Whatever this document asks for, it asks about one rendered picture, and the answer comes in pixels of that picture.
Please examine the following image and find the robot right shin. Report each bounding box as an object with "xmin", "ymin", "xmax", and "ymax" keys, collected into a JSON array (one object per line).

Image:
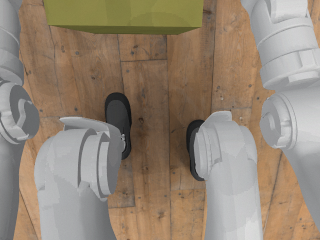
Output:
[{"xmin": 195, "ymin": 111, "xmax": 258, "ymax": 178}]

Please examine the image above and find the robot right upper arm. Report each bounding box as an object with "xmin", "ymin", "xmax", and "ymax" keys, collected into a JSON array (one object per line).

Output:
[{"xmin": 259, "ymin": 86, "xmax": 320, "ymax": 233}]

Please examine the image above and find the carton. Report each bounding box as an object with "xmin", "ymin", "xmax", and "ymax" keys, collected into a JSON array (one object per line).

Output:
[{"xmin": 43, "ymin": 0, "xmax": 204, "ymax": 35}]

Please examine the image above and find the left robot forearm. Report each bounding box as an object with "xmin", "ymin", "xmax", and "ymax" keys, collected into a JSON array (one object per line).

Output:
[{"xmin": 0, "ymin": 0, "xmax": 24, "ymax": 86}]

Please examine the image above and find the right robot thigh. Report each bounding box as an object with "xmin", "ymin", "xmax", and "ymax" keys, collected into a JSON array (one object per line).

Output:
[{"xmin": 193, "ymin": 121, "xmax": 264, "ymax": 240}]

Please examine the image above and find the right robot forearm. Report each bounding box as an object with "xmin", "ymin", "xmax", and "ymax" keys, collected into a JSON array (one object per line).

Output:
[{"xmin": 240, "ymin": 0, "xmax": 320, "ymax": 93}]

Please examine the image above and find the robot left upper arm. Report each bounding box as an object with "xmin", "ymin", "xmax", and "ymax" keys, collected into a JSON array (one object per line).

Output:
[{"xmin": 0, "ymin": 79, "xmax": 40, "ymax": 240}]

